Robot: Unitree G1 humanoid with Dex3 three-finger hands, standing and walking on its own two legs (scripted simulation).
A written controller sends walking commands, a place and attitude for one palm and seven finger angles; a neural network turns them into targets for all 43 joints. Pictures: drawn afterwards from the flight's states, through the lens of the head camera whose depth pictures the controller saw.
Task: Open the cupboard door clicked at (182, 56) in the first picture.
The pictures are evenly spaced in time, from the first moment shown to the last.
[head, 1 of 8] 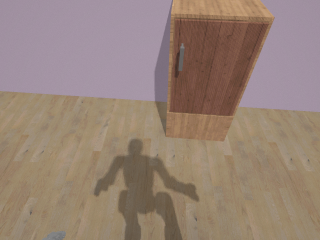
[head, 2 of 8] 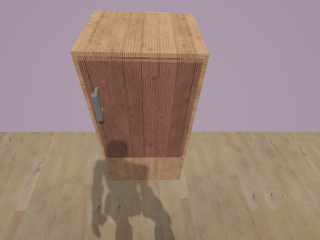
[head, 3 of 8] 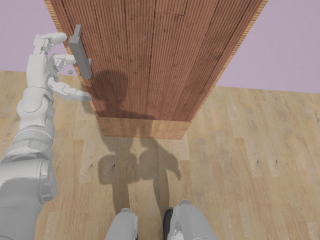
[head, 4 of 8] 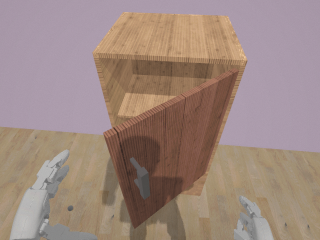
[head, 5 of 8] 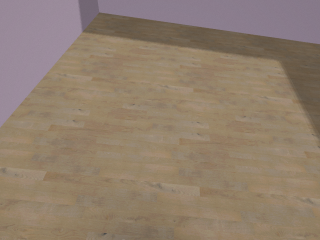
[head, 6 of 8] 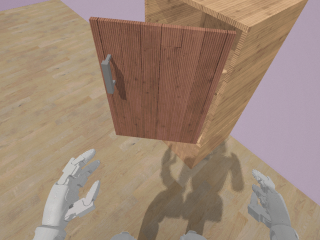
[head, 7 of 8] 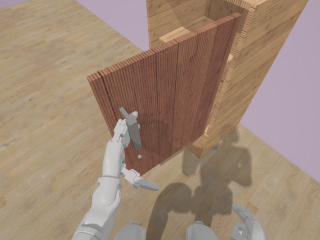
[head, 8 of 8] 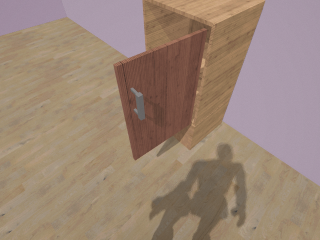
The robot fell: no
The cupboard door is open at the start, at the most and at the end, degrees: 0 86 86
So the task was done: yes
